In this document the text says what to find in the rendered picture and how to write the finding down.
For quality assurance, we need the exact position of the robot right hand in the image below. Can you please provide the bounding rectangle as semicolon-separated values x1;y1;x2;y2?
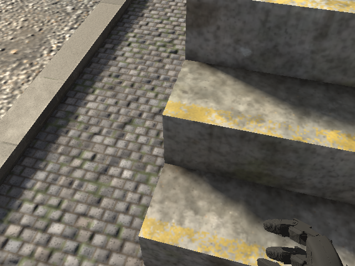
257;218;348;266

